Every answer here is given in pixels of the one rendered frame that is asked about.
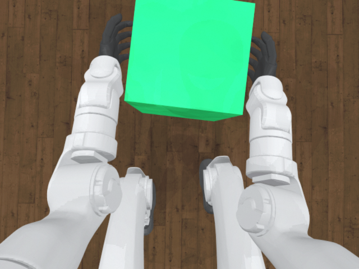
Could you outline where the right robot hand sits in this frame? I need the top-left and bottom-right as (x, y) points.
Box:
(247, 31), (277, 84)

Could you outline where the right robot forearm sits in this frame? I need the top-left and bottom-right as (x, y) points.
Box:
(246, 76), (306, 202)

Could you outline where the robot left upper arm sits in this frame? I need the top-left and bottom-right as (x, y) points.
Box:
(0, 162), (122, 269)

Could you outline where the robot right upper arm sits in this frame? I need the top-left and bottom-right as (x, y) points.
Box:
(236, 183), (359, 269)

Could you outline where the left robot hand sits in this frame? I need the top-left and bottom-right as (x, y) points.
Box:
(98, 13), (133, 65)

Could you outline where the left robot forearm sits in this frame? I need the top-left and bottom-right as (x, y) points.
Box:
(47, 55), (123, 205)

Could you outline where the carton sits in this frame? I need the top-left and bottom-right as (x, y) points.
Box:
(124, 0), (255, 121)

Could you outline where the right robot thigh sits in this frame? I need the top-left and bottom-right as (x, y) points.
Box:
(203, 163), (266, 269)

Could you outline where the right robot foot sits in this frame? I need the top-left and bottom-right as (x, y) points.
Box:
(199, 159), (214, 214)

